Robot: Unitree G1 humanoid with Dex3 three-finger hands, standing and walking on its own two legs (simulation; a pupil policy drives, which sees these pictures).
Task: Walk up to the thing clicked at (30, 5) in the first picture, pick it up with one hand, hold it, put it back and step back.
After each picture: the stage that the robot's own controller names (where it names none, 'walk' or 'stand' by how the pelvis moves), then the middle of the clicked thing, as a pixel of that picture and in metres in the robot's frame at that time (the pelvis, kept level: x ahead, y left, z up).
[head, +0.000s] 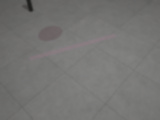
stand; (29, 3) +2.15 +0.78 -0.65
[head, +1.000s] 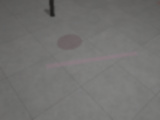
walk; (51, 8) +2.08 +0.40 -0.63
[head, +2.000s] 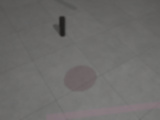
walk; (62, 26) +1.48 +0.20 -0.65
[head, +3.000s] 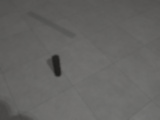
walk; (56, 66) +0.95 +0.22 -0.64
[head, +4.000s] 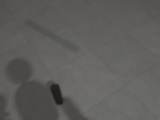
walk; (57, 95) +0.60 +0.21 -0.62
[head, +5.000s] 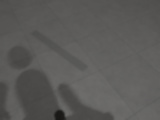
stand; out of the picture +0.43 +0.16 -0.63
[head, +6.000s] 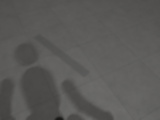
stand; out of the picture +0.41 +0.16 -0.65
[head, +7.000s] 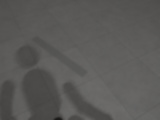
stand; out of the picture +0.41 +0.18 -0.66
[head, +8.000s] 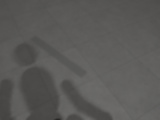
stand; out of the picture +0.39 +0.18 -0.66
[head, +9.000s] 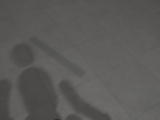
stand; out of the picture +0.39 +0.18 -0.66
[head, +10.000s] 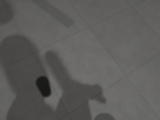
go down; (44, 87) +0.43 +0.17 -0.49
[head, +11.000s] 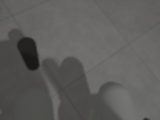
go down; (30, 56) +0.49 +0.19 -0.28
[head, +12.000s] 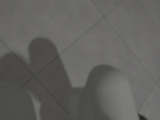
close in; out of the picture +0.48 +0.23 -0.19
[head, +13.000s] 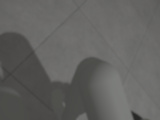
close; out of the picture +0.47 +0.25 -0.17
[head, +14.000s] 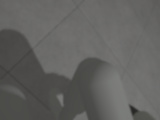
lift; out of the picture +0.44 +0.24 -0.17
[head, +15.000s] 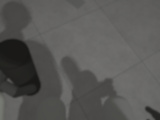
lift; (23, 74) +0.34 +0.18 +0.02
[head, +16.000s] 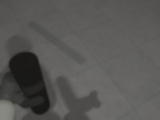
hold; (34, 88) +0.31 +0.16 +0.05
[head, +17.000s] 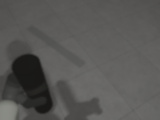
hold; (36, 88) +0.31 +0.16 +0.04
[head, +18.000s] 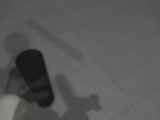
crouch; (39, 83) +0.33 +0.15 +0.03
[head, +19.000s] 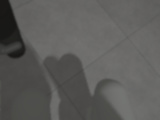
crouch; (7, 33) +0.48 +0.18 -0.03
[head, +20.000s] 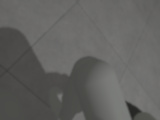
lower; out of the picture +0.46 +0.26 -0.18
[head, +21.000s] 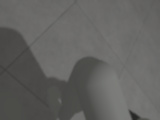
lower; out of the picture +0.46 +0.26 -0.17
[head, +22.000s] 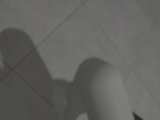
lower; out of the picture +0.45 +0.25 -0.17
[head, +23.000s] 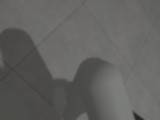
lower; out of the picture +0.45 +0.25 -0.17
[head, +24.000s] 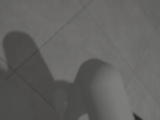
loosen; out of the picture +0.44 +0.23 -0.16
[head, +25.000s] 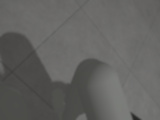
withdraw; out of the picture +0.45 +0.23 -0.18
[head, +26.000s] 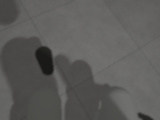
walk; (46, 63) +0.47 +0.16 -0.32
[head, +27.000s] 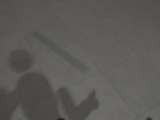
stand; out of the picture +0.39 +0.13 -0.59
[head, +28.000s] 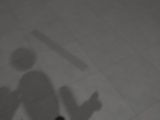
stand; out of the picture +0.39 +0.14 -0.60
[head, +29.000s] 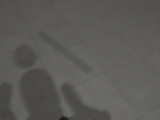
stand; out of the picture +0.40 +0.13 -0.63
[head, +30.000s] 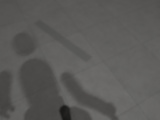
walk; (65, 115) +0.42 +0.13 -0.64
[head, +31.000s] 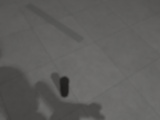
walk; (64, 87) +0.60 +0.10 -0.64
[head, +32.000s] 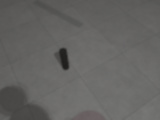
walk; (64, 59) +0.92 +0.22 -0.63
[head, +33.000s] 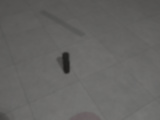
stand; (66, 63) +1.02 +0.16 -0.64
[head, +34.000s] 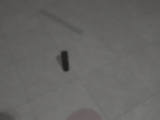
stand; (65, 61) +1.04 +0.18 -0.66
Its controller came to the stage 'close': yes
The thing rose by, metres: 0.69
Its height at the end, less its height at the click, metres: +0.00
